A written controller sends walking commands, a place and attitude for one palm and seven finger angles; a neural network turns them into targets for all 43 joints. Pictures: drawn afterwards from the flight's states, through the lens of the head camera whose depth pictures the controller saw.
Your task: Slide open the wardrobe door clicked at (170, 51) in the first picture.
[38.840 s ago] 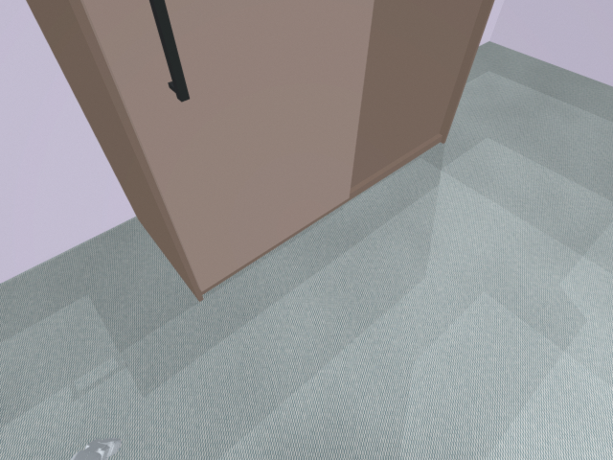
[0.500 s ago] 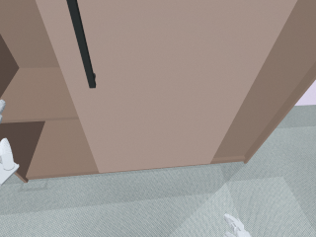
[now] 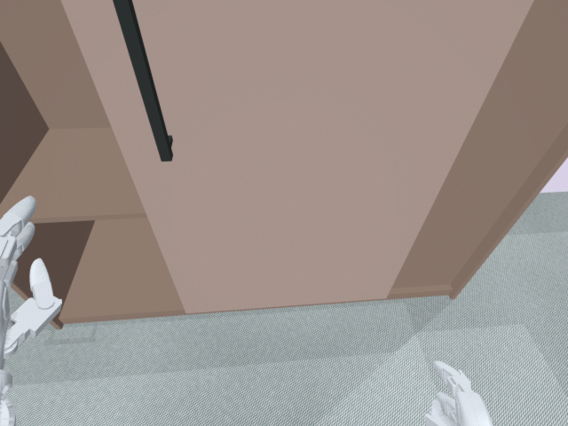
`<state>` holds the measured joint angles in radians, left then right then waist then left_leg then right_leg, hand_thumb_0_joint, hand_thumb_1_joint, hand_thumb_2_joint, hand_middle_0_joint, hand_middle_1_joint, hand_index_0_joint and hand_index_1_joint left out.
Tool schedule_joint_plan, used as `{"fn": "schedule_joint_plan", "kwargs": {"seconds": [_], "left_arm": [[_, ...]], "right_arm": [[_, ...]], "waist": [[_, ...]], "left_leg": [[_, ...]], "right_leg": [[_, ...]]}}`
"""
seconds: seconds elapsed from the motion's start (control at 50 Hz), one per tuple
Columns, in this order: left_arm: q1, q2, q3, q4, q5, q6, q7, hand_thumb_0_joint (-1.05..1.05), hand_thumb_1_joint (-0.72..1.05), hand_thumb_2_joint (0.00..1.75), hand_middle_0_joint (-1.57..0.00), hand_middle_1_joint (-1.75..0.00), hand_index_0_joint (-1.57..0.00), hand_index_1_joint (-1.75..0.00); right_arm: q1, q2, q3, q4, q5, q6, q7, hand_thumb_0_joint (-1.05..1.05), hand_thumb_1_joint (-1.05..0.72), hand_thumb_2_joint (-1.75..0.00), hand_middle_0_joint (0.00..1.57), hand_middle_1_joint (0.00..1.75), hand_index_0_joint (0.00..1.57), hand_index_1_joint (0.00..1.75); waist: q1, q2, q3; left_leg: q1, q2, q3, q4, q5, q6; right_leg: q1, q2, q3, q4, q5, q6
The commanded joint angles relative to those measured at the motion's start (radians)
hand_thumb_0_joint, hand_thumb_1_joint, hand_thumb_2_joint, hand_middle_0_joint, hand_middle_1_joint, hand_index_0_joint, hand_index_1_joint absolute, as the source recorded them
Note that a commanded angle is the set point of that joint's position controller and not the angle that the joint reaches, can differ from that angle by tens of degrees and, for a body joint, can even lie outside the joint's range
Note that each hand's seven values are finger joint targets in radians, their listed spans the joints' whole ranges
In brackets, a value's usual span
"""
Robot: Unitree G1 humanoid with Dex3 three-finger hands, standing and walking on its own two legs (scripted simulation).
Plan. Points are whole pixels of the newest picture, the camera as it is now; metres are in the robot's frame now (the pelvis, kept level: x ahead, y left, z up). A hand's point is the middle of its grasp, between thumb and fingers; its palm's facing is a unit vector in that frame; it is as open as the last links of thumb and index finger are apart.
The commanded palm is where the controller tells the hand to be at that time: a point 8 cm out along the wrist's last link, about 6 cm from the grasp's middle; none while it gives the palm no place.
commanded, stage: let the arm hang, fingers relaxed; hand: left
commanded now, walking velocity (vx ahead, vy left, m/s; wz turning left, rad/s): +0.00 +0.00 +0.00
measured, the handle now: (149, 82) +0.60 +0.28 +0.19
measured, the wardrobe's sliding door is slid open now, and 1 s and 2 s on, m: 0.46 0.46 0.46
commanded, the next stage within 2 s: look to check the result in 1.08 s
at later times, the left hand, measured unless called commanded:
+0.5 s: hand out of the picture -0.06 +0.21 -0.18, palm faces +0.02 -0.98 -0.21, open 7.2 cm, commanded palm none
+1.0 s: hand out of the picture +0.05 +0.25 -0.16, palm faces -0.02 -0.96 -0.26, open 7.3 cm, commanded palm none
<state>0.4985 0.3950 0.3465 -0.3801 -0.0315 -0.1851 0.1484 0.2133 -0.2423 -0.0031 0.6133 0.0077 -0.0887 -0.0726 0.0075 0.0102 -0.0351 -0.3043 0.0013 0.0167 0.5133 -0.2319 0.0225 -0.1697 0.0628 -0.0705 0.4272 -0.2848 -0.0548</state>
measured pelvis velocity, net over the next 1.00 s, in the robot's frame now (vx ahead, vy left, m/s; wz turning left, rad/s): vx -0.01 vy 0.03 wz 0.01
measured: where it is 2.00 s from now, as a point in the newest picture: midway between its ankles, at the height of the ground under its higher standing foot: outside the picture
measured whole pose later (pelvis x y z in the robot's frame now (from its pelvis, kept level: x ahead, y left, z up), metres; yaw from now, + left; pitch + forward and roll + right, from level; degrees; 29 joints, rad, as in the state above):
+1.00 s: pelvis -0.01 +0.03 +0.01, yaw +1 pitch -1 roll +0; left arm 0.15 0.27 -0.01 1.12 0.02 -0.02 0.00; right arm 0.15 -0.28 0.01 1.10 -0.02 -0.01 -0.02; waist -0.01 0.00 0.02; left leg -0.20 -0.06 0.02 0.34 -0.13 0.07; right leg -0.10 0.00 -0.07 0.34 -0.23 -0.02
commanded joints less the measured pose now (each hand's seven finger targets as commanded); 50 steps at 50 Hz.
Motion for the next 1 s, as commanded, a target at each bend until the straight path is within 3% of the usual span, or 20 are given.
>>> {"fn": "schedule_joint_plan", "kwargs": {"seconds": [0.0, 0.04, 0.1, 0.14, 0.16, 0.2, 0.24, 0.3, 0.38, 0.56, 0.72, 0.86, 0.98], "left_arm": [[-0.126, 0.006, -0.246, 0.551, 0.052, 0.178, -0.139, 0.0, 0.9, 0.9, -0.2, -0.3, -0.2, -0.3], [-0.189, 0.012, -0.266, 0.649, 0.06, 0.182, -0.146, 0.0, 0.9, 0.9, -0.2, -0.3, -0.2, -0.3], [-0.25, 0.034, -0.281, 0.831, 0.064, 0.178, -0.148, 0.0, 0.9, 0.9, -0.2, -0.3, -0.2, -0.3], [-0.293, 0.04, -0.298, 0.947, 0.061, 0.183, -0.138, 0.0, 0.9, 0.9, -0.2, -0.3, -0.2, -0.3], [-0.31, 0.024, -0.308, 0.996, 0.057, 0.187, -0.134, 0.0, 0.9, 0.9, -0.2, -0.3, -0.2, -0.3], [-0.303, 0.004, -0.323, 1.098, 0.051, 0.189, -0.13, 0.0, 0.9, 0.9, -0.2, -0.3, -0.2, -0.3], [-0.271, -0.001, -0.324, 1.189, 0.049, 0.187, -0.129, 0.0, 0.9, 0.9, -0.2, -0.3, -0.2, -0.3], [-0.218, -0.036, -0.314, 1.297, 0.044, 0.181, -0.128, 0.0, 0.9, 0.9, -0.2, -0.3, -0.2, -0.3], [-0.217, -0.039, -0.321, 1.381, 0.042, 0.172, -0.13, 0.0, 0.9, 0.9, -0.2, -0.3, -0.2, -0.3], [-0.214, -0.03, -0.328, 1.481, 0.044, 0.167, -0.129, 0.0, 0.9, 0.9, -0.2, -0.3, -0.2, -0.3], [-0.249, 0.006, -0.327, 1.488, 0.047, 0.164, -0.132, 0.0, 0.9, 0.9, -0.2, -0.3, -0.2, -0.3], [-0.298, 0.031, -0.322, 1.472, 0.047, 0.156, -0.132, 0.0, 0.9, 0.9, -0.2, -0.3, -0.2, -0.3], [-0.337, 0.055, -0.317, 1.46, 0.045, 0.153, -0.134, 0.0, 0.9, 0.9, -0.2, -0.3, -0.2, -0.3]], "right_arm": [[-0.054, -0.224, -0.063, 0.027, -0.008, 0.013, 0.074, 0.0, -0.9, -0.9, 0.2, 0.3, 0.2, 0.3], [-0.056, -0.214, -0.048, 0.029, -0.022, 0.036, 0.069, 0.0, -0.9, -0.9, 0.2, 0.3, 0.2, 0.3], [-0.05, -0.21, -0.041, 0.075, -0.031, 0.057, 0.064, 0.0, -0.9, -0.9, 0.2, 0.3, 0.2, 0.3], [-0.029, -0.186, -0.033, 0.119, -0.037, 0.076, 0.062, 0.0, -0.9, -0.9, 0.2, 0.3, 0.2, 0.3], [-0.017, -0.163, -0.026, 0.147, -0.038, 0.084, 0.06, 0.0, -0.9, -0.9, 0.2, 0.3, 0.2, 0.3], [-0.011, -0.132, -0.013, 0.193, -0.036, 0.092, 0.058, 0.0, -0.9, -0.9, 0.2, 0.3, 0.2, 0.3], [-0.015, -0.138, -0.005, 0.234, -0.034, 0.088, 0.055, 0.0, -0.9, -0.9, 0.2, 0.3, 0.2, 0.3], [0.005, -0.112, -0.008, 0.295, -0.033, 0.086, 0.045, 0.0, -0.9, -0.9, 0.2, 0.3, 0.2, 0.3], [0.052, -0.112, -0.015, 0.355, -0.027, 0.086, 0.038, 0.0, -0.9, -0.9, 0.2, 0.3, 0.2, 0.3], [0.058, -0.135, -0.022, 0.427, -0.022, 0.079, 0.035, 0.0, -0.9, -0.9, 0.2, 0.3, 0.2, 0.3], [-0.001, -0.18, -0.026, 0.44, -0.026, 0.074, 0.041, 0.0, -0.9, -0.9, 0.2, 0.3, 0.2, 0.3], [-0.047, -0.194, -0.022, 0.445, -0.024, 0.063, 0.046, 0.0, -0.9, -0.9, 0.2, 0.3, 0.2, 0.3], [-0.079, -0.222, -0.024, 0.442, -0.023, 0.058, 0.047, 0.0, -0.9, -0.9, 0.2, 0.3, 0.2, 0.3]], "waist": [[-0.014, 0.041, -0.042], [-0.005, -0.093, -0.003], [-0.009, -0.205, -0.03], [-0.023, -0.174, -0.04], [-0.03, -0.113, -0.044], [-0.027, 0.0, -0.027], [-0.005, 0.075, 0.005], [0.005, 0.144, -0.008], [-0.01, 0.083, 0.0], [-0.011, -0.02, 0.069], [-0.008, -0.02, 0.093], [-0.008, -0.009, 0.05], [-0.008, 0.001, 0.028]], "left_leg": [[0.009, 0.138, -0.158, 0.032, 0.256, 0.033], [-0.076, 0.141, -0.214, -0.002, 0.184, 0.063], [-0.045, 0.071, -0.173, 0.049, 0.159, 0.044], [0.031, 0.038, -0.118, 0.093, 0.161, 0.019], [0.055, 0.041, -0.111, 0.078, 0.17, 0.015], [0.064, 0.065, -0.148, -0.001, 0.179, 0.023], [0.001, 0.093, -0.196, -0.087, 0.157, 0.041], [-0.024, 0.09, -0.188, -0.127, 0.06, 0.04], [0.03, 0.094, -0.18, -0.137, 0.053, 0.035], [0.056, 0.108, -0.179, -0.202, 0.021, 0.041], [0.074, 0.112, -0.193, -0.252, -0.01, 0.042], [0.124, 0.112, -0.176, -0.238, 0.148, 0.038], [0.158, 0.115, -0.174, -0.239, 0.211, 0.034]], "right_leg": [[-0.15, -0.18, 0.084, 0.073, 0.071, 0.003], [-0.126, -0.153, 0.082, 0.095, -0.016, -0.001], [-0.092, -0.217, 0.165, 0.015, 0.053, -0.04], [-0.111, -0.263, 0.191, -0.017, 0.123, -0.073], [-0.113, -0.262, 0.185, -0.013, 0.129, -0.073], [-0.099, -0.22, 0.164, -0.015, 0.067, -0.041], [-0.022, -0.17, 0.136, -0.024, 0.013, -0.005], [0.05, -0.176, 0.142, -0.068, 0.004, -0.011], [0.032, -0.181, 0.139, -0.113, 0.002, -0.017], [0.005, -0.174, 0.126, -0.141, -0.018, -0.008], [-0.013, -0.173, 0.13, -0.148, -0.019, -0.001], [0.024, -0.188, 0.127, -0.153, 0.072, 0.008], [0.046, -0.194, 0.128, -0.162, 0.111, 0.01]]}}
